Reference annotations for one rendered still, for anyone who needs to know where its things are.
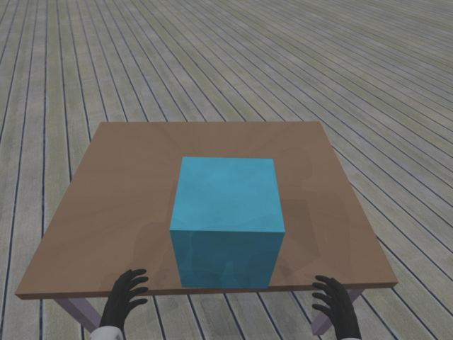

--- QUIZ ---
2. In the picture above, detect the table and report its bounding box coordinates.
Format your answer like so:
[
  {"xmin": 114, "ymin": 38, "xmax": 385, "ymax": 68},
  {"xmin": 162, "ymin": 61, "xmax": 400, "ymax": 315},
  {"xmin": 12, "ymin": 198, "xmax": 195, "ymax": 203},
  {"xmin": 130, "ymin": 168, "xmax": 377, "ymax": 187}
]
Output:
[{"xmin": 14, "ymin": 121, "xmax": 398, "ymax": 336}]

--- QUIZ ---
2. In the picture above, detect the carton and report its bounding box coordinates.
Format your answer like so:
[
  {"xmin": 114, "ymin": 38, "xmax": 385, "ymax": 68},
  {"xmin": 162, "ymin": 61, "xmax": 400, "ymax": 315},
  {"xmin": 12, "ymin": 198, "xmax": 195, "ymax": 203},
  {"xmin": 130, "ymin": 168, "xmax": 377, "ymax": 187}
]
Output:
[{"xmin": 169, "ymin": 157, "xmax": 285, "ymax": 289}]

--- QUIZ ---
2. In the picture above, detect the robot right hand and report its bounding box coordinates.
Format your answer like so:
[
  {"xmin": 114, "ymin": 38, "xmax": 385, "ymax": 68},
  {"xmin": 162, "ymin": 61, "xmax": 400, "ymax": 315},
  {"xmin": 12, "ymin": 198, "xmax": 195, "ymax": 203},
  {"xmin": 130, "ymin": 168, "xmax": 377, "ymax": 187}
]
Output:
[{"xmin": 312, "ymin": 276, "xmax": 362, "ymax": 340}]

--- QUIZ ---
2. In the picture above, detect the robot left forearm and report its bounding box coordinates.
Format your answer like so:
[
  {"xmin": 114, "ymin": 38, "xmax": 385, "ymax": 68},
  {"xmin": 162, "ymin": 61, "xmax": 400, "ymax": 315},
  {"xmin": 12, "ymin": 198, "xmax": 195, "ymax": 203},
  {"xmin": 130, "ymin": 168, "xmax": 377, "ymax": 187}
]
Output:
[{"xmin": 88, "ymin": 326, "xmax": 124, "ymax": 340}]

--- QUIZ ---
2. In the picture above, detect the robot left hand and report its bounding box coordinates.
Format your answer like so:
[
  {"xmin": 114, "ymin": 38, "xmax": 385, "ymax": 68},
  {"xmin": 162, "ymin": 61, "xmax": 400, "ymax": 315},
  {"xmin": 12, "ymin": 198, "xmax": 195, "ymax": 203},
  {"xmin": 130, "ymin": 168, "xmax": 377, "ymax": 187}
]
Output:
[{"xmin": 99, "ymin": 269, "xmax": 149, "ymax": 331}]

